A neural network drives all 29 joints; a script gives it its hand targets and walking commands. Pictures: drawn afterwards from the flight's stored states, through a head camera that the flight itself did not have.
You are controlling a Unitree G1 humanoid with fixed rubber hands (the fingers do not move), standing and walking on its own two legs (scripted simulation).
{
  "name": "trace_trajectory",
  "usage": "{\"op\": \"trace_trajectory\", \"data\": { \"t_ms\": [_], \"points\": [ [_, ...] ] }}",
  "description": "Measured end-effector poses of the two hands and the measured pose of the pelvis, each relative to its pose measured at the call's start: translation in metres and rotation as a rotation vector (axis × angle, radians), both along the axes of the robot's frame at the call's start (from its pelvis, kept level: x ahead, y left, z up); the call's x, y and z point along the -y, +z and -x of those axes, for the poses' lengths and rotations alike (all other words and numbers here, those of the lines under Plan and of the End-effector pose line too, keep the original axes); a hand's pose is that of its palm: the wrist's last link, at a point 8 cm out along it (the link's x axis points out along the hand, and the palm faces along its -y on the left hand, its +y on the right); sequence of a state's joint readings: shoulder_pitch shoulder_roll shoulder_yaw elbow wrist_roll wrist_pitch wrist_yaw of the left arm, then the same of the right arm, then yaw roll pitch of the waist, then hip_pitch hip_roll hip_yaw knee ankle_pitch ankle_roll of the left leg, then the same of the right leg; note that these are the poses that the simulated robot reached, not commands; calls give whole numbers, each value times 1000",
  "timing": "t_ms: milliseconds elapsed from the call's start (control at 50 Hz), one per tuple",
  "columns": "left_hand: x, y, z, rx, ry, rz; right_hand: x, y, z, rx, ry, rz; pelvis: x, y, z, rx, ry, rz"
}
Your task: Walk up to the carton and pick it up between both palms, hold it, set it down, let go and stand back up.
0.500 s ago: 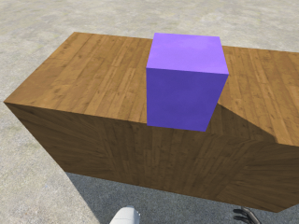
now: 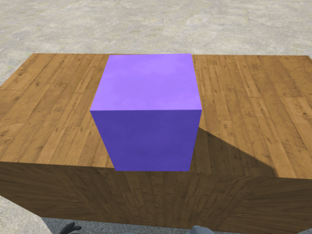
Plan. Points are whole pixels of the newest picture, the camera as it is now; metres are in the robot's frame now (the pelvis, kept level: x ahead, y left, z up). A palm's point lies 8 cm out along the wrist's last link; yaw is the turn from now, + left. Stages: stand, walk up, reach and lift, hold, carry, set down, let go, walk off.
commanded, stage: walk up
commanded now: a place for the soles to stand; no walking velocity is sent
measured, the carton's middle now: (151, 115) +0.40 +0.03 +0.10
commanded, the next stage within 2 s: none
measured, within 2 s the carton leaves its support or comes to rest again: neither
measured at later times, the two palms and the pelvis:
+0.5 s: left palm (60, 228) +0.17 +0.28 -0.10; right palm (255, 219) +0.18 -0.24 -0.07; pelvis +0.06 +0.02 +0.01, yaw -3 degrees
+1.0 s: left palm (64, 202) +0.22 +0.28 -0.06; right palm (260, 225) +0.16 -0.24 -0.06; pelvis +0.08 +0.04 +0.03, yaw -7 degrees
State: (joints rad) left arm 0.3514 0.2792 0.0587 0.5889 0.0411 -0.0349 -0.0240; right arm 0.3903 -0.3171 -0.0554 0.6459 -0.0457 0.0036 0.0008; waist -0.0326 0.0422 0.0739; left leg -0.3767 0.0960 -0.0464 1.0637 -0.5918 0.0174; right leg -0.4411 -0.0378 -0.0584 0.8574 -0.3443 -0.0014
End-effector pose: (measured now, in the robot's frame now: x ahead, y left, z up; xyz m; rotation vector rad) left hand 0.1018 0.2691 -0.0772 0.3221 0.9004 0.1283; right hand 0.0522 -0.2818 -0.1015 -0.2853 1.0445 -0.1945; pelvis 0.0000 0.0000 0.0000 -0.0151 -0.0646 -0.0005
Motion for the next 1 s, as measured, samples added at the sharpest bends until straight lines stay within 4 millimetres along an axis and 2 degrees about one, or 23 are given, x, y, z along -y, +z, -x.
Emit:
{"op": "trace_trajectory", "data": {
  "t_ms": [60,140,200,280,380,440,520,620,740,860,1000],
  "points": [
    [-2,6,11,-41,71,-32,-5,1,-45,23,62,-25,3,6,-17,5,12,-6],
    [-7,17,31,-112,135,-57,-20,15,-112,104,142,-54,0,18,-34,8,17,-8],
    [-12,19,39,-166,162,-59,-36,27,-152,151,177,-76,-4,23,-44,3,13,-10],
    [-20,6,28,-206,149,-24,-42,27,-148,83,158,-54,-10,22,-52,-8,5,-14],
    [-25,-21,-14,-187,75,30,-46,24,-136,65,93,-10,-22,11,-57,9,-13,-30],
    [-21,-24,-42,-158,32,39,-46,28,-131,86,33,-8,-24,10,-57,3,-34,-23],
    [-12,-16,-72,-80,-20,40,-44,25,-126,105,12,-15,-24,9,-55,-6,-58,-16],
    [-10,7,-83,-25,-32,39,-49,25,-120,113,-22,-70,-28,18,-62,-10,-72,0],
    [-12,27,-108,35,-66,45,-51,30,-113,124,-43,-82,-33,27,-72,-24,-91,-5],
    [-9,26,-122,41,-91,65,-47,36,-106,89,-50,-55,-34,31,-77,-37,-103,-10],
    [-6,16,-122,0,-94,78,-43,42,-110,81,-57,-32,-36,31,-84,-42,-119,-11]
  ]
}}
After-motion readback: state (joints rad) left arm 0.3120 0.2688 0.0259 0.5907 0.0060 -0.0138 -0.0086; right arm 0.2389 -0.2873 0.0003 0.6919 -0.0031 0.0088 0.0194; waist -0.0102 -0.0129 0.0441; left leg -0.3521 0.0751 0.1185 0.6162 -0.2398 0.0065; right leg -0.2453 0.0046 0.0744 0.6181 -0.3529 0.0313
